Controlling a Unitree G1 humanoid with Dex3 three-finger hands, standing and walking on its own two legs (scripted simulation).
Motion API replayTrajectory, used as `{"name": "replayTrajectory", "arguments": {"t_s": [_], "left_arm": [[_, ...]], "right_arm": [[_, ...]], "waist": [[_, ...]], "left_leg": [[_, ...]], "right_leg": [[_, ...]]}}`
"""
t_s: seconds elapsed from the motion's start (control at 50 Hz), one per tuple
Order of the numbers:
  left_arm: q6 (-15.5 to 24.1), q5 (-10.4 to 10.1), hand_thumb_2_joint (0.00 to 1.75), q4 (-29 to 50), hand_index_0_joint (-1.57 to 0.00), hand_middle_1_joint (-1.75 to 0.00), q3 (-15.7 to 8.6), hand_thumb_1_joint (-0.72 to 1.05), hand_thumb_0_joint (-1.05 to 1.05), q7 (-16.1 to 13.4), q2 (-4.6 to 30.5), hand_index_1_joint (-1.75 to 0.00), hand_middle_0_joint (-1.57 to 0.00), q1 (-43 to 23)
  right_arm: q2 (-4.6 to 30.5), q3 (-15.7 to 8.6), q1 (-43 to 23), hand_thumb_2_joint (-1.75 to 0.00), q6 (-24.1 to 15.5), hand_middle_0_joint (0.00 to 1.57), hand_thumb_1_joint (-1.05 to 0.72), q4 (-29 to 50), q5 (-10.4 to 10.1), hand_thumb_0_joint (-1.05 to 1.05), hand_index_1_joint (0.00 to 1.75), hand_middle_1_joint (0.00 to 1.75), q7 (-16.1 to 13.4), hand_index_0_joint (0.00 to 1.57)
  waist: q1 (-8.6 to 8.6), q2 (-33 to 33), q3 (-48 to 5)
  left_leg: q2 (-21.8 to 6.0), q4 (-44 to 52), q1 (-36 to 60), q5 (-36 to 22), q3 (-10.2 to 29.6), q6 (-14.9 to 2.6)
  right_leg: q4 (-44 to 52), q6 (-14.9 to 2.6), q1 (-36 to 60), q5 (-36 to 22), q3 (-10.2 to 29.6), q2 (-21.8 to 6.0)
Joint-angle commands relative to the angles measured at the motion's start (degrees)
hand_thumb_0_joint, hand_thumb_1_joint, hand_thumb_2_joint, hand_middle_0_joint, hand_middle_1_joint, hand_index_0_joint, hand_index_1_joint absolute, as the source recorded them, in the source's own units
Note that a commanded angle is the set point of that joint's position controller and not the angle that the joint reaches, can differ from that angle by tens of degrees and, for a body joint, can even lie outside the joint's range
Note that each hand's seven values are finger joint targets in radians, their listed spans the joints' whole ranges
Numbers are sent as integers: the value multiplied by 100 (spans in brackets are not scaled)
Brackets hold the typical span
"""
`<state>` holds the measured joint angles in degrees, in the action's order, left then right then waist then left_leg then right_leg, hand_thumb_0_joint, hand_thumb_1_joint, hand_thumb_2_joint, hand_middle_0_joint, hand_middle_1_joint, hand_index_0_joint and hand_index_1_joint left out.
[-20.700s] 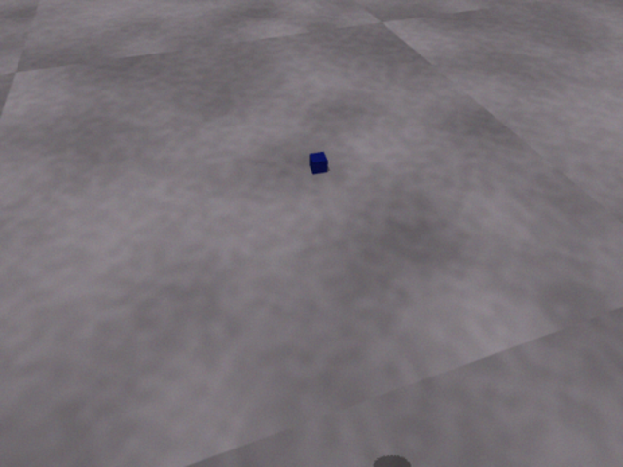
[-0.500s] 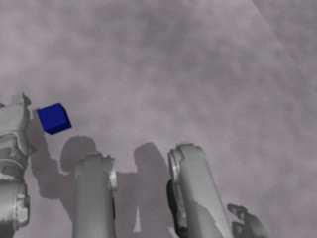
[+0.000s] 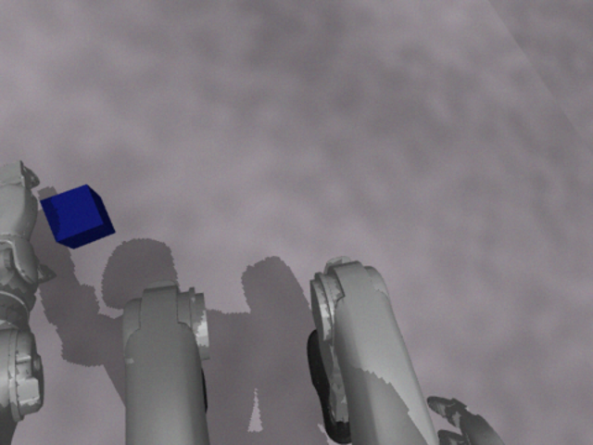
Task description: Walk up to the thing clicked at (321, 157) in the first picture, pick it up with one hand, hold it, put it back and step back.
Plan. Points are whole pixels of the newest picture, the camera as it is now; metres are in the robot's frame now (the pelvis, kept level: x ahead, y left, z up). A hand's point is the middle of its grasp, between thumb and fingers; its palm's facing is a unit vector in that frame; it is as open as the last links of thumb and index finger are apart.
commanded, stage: rise first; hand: left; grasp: from above
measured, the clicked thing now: (80, 217) +0.46 +0.30 -0.31
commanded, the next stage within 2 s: approach in 0.06 s
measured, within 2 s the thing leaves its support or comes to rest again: neither
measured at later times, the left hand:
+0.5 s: hand (50, 203) +0.45 +0.30 -0.20, palm faces -0.35 -0.19 -0.92, open 14.3 cm
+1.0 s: hand (39, 240) +0.40 +0.31 -0.19, palm faces -0.42 -0.20 -0.89, open 14.2 cm
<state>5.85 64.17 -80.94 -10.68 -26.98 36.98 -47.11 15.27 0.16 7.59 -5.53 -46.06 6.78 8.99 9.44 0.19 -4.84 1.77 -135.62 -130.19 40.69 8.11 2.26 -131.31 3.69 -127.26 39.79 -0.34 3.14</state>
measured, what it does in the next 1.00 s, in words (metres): stands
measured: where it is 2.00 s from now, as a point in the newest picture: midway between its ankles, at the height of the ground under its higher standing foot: (264, 421)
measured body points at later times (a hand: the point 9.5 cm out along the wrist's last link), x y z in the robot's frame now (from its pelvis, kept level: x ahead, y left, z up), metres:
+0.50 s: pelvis +0.00 +0.00 -0.02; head +0.24 +0.08 +0.35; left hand +0.47 +0.31 -0.14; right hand +0.06 -0.28 -0.12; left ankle +0.07 +0.13 -0.31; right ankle +0.10 -0.14 -0.31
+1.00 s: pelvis +0.00 +0.00 -0.01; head +0.23 +0.06 +0.37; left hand +0.42 +0.32 -0.14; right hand +0.04 -0.26 -0.12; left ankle +0.07 +0.13 -0.31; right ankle +0.10 -0.14 -0.31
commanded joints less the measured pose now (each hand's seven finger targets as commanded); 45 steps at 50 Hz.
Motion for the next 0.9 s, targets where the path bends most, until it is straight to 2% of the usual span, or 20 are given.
{"name": "replayTrajectory", "arguments": {"t_s": [0.0, 0.08, 0.12, 0.14, 0.18, 0.2, 0.26, 0.34, 0.42, 0.48, 0.5, 0.56, 0.6, 0.64, 0.72, 0.76, 0.78, 0.8, 0.82, 0.88], "left_arm": [[55, 32, 101, 719, -7, -100, -154, -58, 0, -240, 1527, -101, -8, -1371], [60, 45, 101, 576, -7, -102, -107, -57, 0, -294, 1428, -102, -7, -1417], [60, 64, 101, 464, -7, -102, -104, -58, 0, -296, 1466, -102, -8, -1435], [77, 43, 108, 523, -4, -98, -133, -61, 0, -299, 1548, -102, -8, -1523], [72, 57, 103, 523, -6, -98, -213, -59, 0, -315, 1689, -99, -8, -1667], [68, 57, 103, 421, -6, -98, -128, -59, 0, -322, 1618, -100, -8, -1738], [65, 88, 100, 147, -7, -100, 129, -57, 0, -394, 1474, -100, -8, -2364], [82, 95, 101, -243, -7, -101, 294, -58, 0, -548, 1510, -101, -8, -2920], [-83, 152, 101, -438, -7, -101, 207, -58, 0, -675, 1793, -102, -8, -3161], [-301, 241, 101, -336, -7, -101, -158, -59, 0, -771, 2367, -102, -8, -3265], [-404, 242, 102, -402, -6, -100, -204, -59, 0, -774, 2361, -101, -8, -3225], [-679, 95, 101, -299, -7, -101, -276, -59, 0, -715, 2296, -102, -8, -2999], [-833, -70, 101, -377, -6, -100, -313, -60, 0, -573, 2214, -102, -8, -2713], [-922, -194, 100, -683, -7, -101, -98, -60, 0, -319, 1956, -102, -8, -2327], [-809, -402, 98, -439, -8, -102, -88, -57, 0, 183, 2023, -102, -8, -1845], [-650, -402, 97, -300, -8, -103, -71, -57, 0, 385, 1945, -103, -8, -1546], [-515, -416, 97, 51, -8, -102, 58, -56, 0, 467, 1746, -102, -8, -1614], [-359, -443, 96, 412, -9, -101, 80, -55, 0, 523, 1743, -101, -9, -1737], [-205, -440, 97, 668, -9, -101, 13, -56, 0, 536, 1805, -101, -9, -1691], [168, -257, 99, 1547, -11, -93, -231, -56, 0, 410, 1963, -95, -13, -1297]], "right_arm": [[1293, -362, 1108, -90, -41, 20, -90, 116, 1, 0, 30, 30, -10, 20], [1294, -344, 1068, -90, -28, 20, -90, 95, 15, 0, 30, 30, 5, 20], [1312, -338, 1082, -90, -29, 20, -90, 78, 36, 0, 30, 30, 23, 20], [1313, -331, 1074, -91, -39, 20, -91, 85, 43, 0, 30, 30, 29, 20], [1357, -308, 1069, -89, -32, 20, -89, 85, 57, 0, 30, 30, 33, 20], [1329, -282, 1036, -89, -30, 20, -89, 94, 61, 0, 30, 30, 36, 20], [1369, -197, 1111, -89, -86, 20, -89, 60, 120, 0, 30, 30, 40, 20], [1449, -91, 1206, -89, -184, 20, -89, 33, 202, 0, 30, 30, 37, 20], [1545, 25, 1180, -89, -229, 20, -89, 26, 235, 0, 30, 30, 31, 20], [1609, 82, 1138, -89, -195, 20, -90, 94, 232, 0, 30, 30, 44, 20], [1591, 109, 1157, -89, -196, 20, -89, 150, 247, 0, 30, 30, 77, 20], [1586, 107, 1142, -90, -142, 20, -90, 196, 215, 0, 30, 30, 155, 20], [1587, 95, 1145, -90, -124, 20, -90, 223, 172, 0, 30, 30, 197, 20], [1558, 81, 1182, -90, -100, 20, -90, 184, 138, 0, 30, 30, 258, 20], [1613, 56, 1352, -90, -29, 20, -90, 295, 76, 0, 30, 30, 318, 20], [1613, 5, 1434, -90, 19, 20, -90, 300, 61, 0, 30, 30, 340, 20], [1564, 1, 1415, -90, 35, 20, -90, 359, 40, 0, 30, 30, 350, 20], [1576, -23, 1424, -90, 40, 20, -90, 367, 5, 0, 30, 30, 356, 20], [1608, -54, 1388, -90, 54, 20, -90, 362, -13, 0, 30, 30, 353, 20], [1634, -169, 1334, -89, 121, 20, -89, 444, -62, 0, 30, 30, 313, 20]], "waist": [[-52, -1274, -3807], [-7, -1340, -3765], [38, -1232, -3662], [36, -1254, -3635], [39, -1334, -3764], [78, -1310, -3703], [436, -1235, -3441], [662, -1242, -3241], [616, -1875, -3395], [430, -2259, -3773], [505, -2304, -3728], [428, -2305, -4038], [387, -2163, -3936], [417, -1873, -3564], [391, -1233, -3577], [382, -1179, -3547], [375, -1205, -3677], [382, -1297, -3697], [269, -1480, -3678], [62, -1807, -4028]], "left_leg": [[-37, 1432, 2870, -1196, -689, -364], [-47, 1384, 2925, -1256, -672, -346], [-36, 1335, 2777, -1188, -701, -375], [-46, 1309, 2705, -1143, -704, -387], [-41, 1296, 2740, -1186, -689, -379], [-49, 1261, 2715, -1172, -678, -380], [-64, 1150, 2545, -986, -627, -401], [-79, 1054, 2384, -703, -603, -407], [-78, 1185, 2747, -753, -546, -325], [-84, 1199, 3005, -1065, -570, -274], [-90, 1153, 2972, -1172, -587, -285], [-107, 1121, 3130, -1552, -602, -293], [-91, 1136, 2906, -1596, -611, -332], [-79, 1164, 2598, -1496, -584, -365], [-53, 1082, 2195, -1592, -546, -439], [-51, 1118, 2247, -1688, -524, -423], [-49, 1100, 2338, -1755, -515, -410], [-33, 1130, 2439, -1662, -469, -390], [-13, 1195, 2477, -1489, -457, -355], [7, 1297, 2832, -1379, -508, -288]], "right_leg": [[1215, -582, 1884, -1292, -729, -27], [1134, -582, 1741, -1358, -759, -28], [1207, -568, 1806, -1339, -738, -16], [1195, -565, 1809, -1304, -742, -30], [1127, -562, 1810, -1326, -754, -29], [1107, -572, 1759, -1327, -755, -17], [1121, -552, 1553, -1208, -794, 0], [1209, -534, 1495, -960, -821, 29], [1006, -565, 1275, -965, -952, 22], [825, -606, 1356, -1257, -947, 15], [809, -600, 1426, -1376, -936, 2], [807, -601, 1652, -1762, -912, 33], [849, -576, 1761, -1802, -898, 35], [887, -579, 1772, -1686, -902, 60], [986, -507, 2431, -1814, -879, 73], [984, -499, 2556, -1898, -884, 81], [981, -499, 2602, -1957, -884, 77], [965, -518, 2428, -1826, -903, 63], [959, -556, 2269, -1599, -915, 50], [967, -601, 2217, -1458, -910, 38]]}}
